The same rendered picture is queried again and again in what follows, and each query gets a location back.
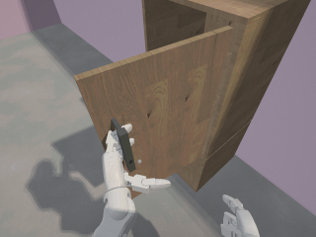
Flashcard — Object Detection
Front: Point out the robot left hand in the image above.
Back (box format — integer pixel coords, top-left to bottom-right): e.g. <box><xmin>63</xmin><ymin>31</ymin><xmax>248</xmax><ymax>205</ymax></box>
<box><xmin>102</xmin><ymin>123</ymin><xmax>171</xmax><ymax>194</ymax></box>

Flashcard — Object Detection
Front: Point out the cupboard door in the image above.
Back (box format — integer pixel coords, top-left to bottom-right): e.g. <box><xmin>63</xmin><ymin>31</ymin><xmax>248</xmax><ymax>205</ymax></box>
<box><xmin>74</xmin><ymin>26</ymin><xmax>233</xmax><ymax>199</ymax></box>

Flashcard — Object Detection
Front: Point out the robot right hand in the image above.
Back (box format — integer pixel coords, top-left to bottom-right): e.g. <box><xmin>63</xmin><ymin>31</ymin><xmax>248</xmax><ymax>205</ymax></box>
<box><xmin>220</xmin><ymin>195</ymin><xmax>260</xmax><ymax>237</ymax></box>

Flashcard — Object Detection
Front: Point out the handle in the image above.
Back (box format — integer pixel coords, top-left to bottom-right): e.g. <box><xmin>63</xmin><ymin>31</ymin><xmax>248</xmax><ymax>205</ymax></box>
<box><xmin>111</xmin><ymin>118</ymin><xmax>136</xmax><ymax>173</ymax></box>

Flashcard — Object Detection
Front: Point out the robot left forearm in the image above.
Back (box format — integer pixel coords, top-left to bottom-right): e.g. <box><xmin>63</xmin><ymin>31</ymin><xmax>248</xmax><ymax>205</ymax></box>
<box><xmin>92</xmin><ymin>187</ymin><xmax>137</xmax><ymax>237</ymax></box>

